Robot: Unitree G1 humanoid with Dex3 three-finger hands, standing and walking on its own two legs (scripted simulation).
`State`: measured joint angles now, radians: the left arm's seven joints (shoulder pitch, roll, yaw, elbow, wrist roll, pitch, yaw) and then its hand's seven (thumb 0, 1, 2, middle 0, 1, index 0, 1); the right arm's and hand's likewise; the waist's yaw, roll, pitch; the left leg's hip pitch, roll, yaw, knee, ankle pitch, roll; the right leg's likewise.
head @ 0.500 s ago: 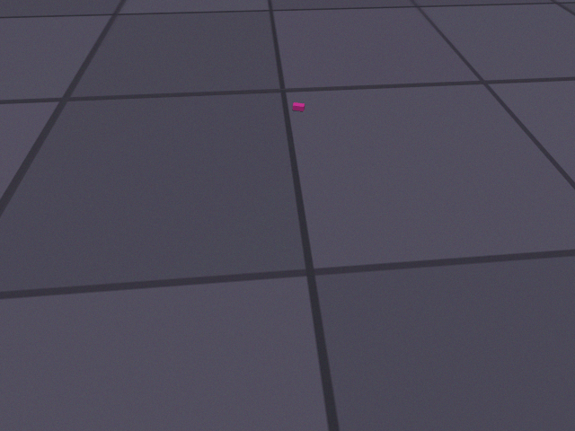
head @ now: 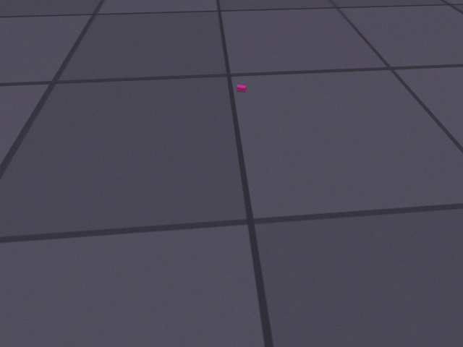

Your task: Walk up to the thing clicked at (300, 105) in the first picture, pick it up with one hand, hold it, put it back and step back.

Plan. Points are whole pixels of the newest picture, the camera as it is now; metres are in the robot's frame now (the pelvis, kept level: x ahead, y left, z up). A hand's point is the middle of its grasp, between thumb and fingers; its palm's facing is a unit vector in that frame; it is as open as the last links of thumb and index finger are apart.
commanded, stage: stand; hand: left
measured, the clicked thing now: (241, 88) +2.01 -0.11 -0.77
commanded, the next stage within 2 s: walk up in 0.62 s
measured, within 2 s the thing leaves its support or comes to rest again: neither
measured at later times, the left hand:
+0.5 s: hand out of the picture +0.07 +0.25 -0.16, palm faces -0.04 -0.94 -0.34, open 7.4 cm
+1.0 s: hand (131, 320) +0.21 +0.21 -0.13, palm faces -0.04 -0.89 -0.45, open 7.4 cm
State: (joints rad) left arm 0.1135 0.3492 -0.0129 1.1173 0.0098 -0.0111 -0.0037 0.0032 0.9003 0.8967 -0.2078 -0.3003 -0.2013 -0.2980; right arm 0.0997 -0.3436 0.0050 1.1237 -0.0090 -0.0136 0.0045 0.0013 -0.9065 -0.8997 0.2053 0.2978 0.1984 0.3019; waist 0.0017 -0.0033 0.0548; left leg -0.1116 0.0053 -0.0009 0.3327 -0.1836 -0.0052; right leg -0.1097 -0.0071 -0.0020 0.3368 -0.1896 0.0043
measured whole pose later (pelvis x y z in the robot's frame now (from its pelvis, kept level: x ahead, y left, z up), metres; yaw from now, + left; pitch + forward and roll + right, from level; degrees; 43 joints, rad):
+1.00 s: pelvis +0.09 -0.10 -0.03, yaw -2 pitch -2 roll +1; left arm 0.17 0.48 0.12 0.97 0.05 -0.05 -0.11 0.00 0.90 0.90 -0.21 -0.30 -0.20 -0.30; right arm 0.28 -0.48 -0.11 1.04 -0.05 -0.04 0.04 0.00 -0.90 -0.90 0.21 0.30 0.20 0.30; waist -0.01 0.03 0.00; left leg -0.15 0.13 -0.03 0.76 -0.51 0.04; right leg -0.39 -0.08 -0.06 0.67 -0.24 0.01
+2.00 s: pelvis +0.60 -0.24 -0.01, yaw -3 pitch -2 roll +1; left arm 0.26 0.39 0.05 0.89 0.01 -0.09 -0.07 0.00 0.90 0.90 -0.21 -0.30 -0.20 -0.30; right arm 0.25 -0.46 -0.06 0.95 0.00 -0.06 0.06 0.01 -0.91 -0.90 0.20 0.30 0.20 0.30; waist 0.02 0.08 0.05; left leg -0.47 0.08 0.00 1.09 -0.29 0.02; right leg -0.27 -0.03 -0.12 0.55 -0.25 -0.04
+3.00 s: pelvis +1.08 -0.36 -0.01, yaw -2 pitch -2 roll +0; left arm 0.28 0.38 0.04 0.86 0.01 -0.09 -0.05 0.00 0.90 0.90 -0.21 -0.30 -0.20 -0.30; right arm 0.27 -0.44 -0.05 0.92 -0.01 -0.04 0.07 0.00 -0.91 -0.90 0.20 0.30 0.20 0.30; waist 0.01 0.06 0.07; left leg -0.52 0.08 -0.01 0.93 -0.25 0.01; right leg -0.19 -0.02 -0.11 0.46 -0.24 -0.04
